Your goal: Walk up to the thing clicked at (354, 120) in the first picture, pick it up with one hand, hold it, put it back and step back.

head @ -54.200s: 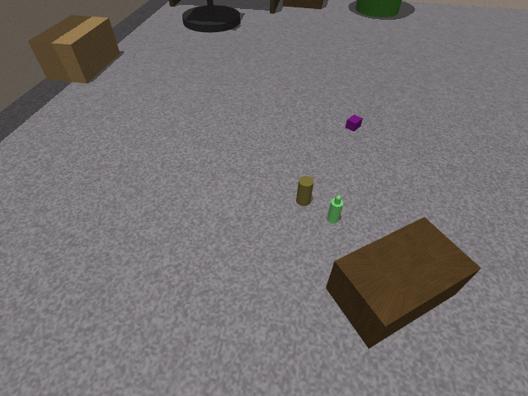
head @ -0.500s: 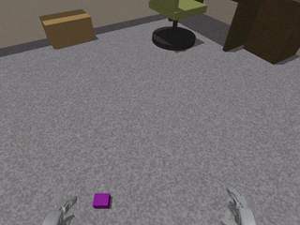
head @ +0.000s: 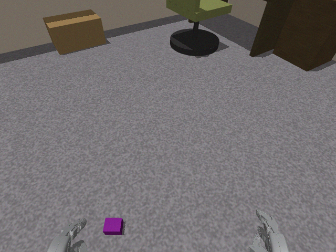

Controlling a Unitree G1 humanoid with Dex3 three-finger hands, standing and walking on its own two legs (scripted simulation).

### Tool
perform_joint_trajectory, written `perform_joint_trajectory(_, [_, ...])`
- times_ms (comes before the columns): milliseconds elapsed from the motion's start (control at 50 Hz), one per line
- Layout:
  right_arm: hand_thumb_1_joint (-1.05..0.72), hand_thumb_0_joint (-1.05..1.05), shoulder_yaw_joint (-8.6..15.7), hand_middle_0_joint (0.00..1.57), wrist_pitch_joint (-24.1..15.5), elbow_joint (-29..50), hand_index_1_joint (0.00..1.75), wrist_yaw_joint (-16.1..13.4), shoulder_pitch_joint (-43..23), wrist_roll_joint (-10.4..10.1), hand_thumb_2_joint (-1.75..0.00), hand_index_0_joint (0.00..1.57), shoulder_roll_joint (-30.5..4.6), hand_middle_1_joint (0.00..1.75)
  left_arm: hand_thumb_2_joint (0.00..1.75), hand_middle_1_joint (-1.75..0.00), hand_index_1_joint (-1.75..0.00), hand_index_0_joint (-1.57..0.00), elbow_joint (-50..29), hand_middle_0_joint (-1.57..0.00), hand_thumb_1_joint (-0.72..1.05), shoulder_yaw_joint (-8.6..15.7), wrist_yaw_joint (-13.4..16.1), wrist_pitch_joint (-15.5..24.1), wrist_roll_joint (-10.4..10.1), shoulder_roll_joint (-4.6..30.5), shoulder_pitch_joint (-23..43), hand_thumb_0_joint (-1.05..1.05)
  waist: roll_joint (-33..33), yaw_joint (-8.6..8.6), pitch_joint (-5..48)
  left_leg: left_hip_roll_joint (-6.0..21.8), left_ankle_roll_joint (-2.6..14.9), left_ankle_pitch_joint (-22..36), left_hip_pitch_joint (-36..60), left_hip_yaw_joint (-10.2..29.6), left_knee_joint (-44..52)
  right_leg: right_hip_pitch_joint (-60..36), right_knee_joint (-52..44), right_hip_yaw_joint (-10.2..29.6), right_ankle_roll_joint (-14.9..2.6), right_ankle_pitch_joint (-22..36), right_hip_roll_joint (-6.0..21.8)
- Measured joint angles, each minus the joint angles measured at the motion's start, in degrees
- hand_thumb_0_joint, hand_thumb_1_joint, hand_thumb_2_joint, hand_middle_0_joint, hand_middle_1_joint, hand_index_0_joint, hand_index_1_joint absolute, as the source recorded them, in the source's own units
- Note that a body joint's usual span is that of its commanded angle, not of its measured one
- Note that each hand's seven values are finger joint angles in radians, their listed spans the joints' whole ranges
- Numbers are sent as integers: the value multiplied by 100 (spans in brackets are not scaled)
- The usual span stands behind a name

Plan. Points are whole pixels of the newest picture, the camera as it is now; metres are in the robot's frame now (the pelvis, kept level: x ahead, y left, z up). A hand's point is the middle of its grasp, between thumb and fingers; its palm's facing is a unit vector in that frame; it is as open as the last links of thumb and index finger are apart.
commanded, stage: home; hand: left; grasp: from above
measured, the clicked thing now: (113, 226) +0.42 +0.27 -0.68
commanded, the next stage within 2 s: stand in 0.24 s
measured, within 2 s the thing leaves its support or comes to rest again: neither
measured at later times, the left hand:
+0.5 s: hand out of the picture +0.15 +0.21 -0.09, palm faces +0.00 -0.95 -0.32, open 7.4 cm
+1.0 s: hand out of the picture +0.03 +0.24 -0.10, palm faces +0.03 -0.95 -0.32, open 7.3 cm
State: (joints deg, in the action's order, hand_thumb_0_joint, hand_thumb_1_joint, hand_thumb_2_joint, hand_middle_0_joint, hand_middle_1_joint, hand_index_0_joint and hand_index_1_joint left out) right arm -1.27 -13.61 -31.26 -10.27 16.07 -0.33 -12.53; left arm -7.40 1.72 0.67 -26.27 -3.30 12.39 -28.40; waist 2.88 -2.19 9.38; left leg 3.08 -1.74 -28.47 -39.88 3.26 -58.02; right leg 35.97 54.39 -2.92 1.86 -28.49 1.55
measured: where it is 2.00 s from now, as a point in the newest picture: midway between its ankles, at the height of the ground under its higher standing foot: outside the picture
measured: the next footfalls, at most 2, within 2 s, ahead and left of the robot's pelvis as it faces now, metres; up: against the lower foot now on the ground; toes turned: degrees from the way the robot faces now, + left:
none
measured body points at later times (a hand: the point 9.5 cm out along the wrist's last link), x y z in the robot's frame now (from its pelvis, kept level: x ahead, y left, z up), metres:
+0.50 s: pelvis -0.01 +0.00 +0.02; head +0.02 +0.00 +0.47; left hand +0.15 +0.26 -0.07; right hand +0.13 -0.26 -0.09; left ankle +0.00 +0.13 -0.68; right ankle -0.01 -0.14 -0.68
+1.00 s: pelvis -0.01 +0.01 +0.06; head +0.00 +0.01 +0.51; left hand +0.03 +0.29 -0.08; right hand +0.06 -0.26 -0.08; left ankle +0.00 +0.13 -0.68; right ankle -0.01 -0.14 -0.68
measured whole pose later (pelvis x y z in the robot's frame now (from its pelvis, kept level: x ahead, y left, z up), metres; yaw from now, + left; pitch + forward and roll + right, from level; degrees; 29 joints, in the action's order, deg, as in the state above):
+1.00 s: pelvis -0.01 +0.01 +0.06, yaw +0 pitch -4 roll +0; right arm 2.2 -0.2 -61.6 -1.3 9.9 1.9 -15.6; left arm 62.1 1.9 1.6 -0.9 1.5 15.8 -11.6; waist 0.5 1.1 -3.4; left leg 0.4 -0.4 -13.6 -9.1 0.3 -26.2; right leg 7.2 25.5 -1.4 2.9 -14.7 4.0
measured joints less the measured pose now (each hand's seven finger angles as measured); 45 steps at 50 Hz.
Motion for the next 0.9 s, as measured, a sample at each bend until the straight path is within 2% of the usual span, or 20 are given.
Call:
perform_joint_trajectory(340, [-90,1,3,21,35,23,30,8,14,-5,-90,21,-2,30,90,-29,-30,-20,-16,-20,91,1,2,17,-27,7,-31,1,16,-6,4,2,-18,4,-22,12,-14,31,41,-7,-17,-14,-4])
perform_joint_trajectory(380, [-90,1,83,21,204,-300,30,169,-177,315,-90,20,-39,30,90,-29,-30,-20,796,-20,91,-149,60,725,256,108,431,1,-90,111,-364,-50,8,71,317,-48,123,-256,-4,42,-33,4,51])
perform_joint_trajectory(420, [-90,1,66,21,585,-747,30,454,-412,512,-90,20,-167,30,90,-29,-30,-21,1879,-20,91,-197,92,1357,461,197,972,1,-217,249,-634,-112,34,197,643,-135,369,-506,-122,115,-50,71,114])
perform_joint_trajectory(480, [-90,1,147,21,914,-1249,30,778,-618,456,-90,21,-288,30,90,-30,-30,-21,3073,-20,91,-152,90,1845,577,318,1427,1,-337,325,-908,-197,55,375,1042,-221,730,-824,-339,185,-18,183,202])
perform_joint_trajectory(540, [-90,1,293,21,1049,-1551,30,927,-633,373,-90,21,-351,30,90,-30,-30,-21,3910,-20,91,-46,105,2070,572,394,1573,1,-384,335,-1035,-233,78,506,1347,-268,1033,-1097,-598,218,15,299,238])
perform_joint_trajectory(640, [-90,1,425,21,1162,-1964,30,965,-528,369,-90,21,-423,30,90,-30,-30,-21,5018,-20,91,76,126,2291,555,427,1584,1,-342,323,-1116,-223,113,670,1788,-287,1477,-1565,-1123,213,59,525,224])
perform_joint_trajectory(760, [-90,1,414,20,1267,-2427,30,920,-478,311,-90,20,-386,30,90,-30,-30,-20,5935,-20,91,90,113,2465,530,386,1517,1,-276,330,-1210,-225,126,954,2317,-287,2118,-2134,-1848,180,83,854,218])
perform_joint_trajectory(900, [-90,1,355,20,1326,-2837,30,893,-542,247,-90,20,-312,30,90,-30,-30,-21,6653,-20,91,38,107,2504,474,336,1575,1,-252,328,-1276,-253,137,1301,2843,-302,2831,-2665,-2575,163,107,1212,237])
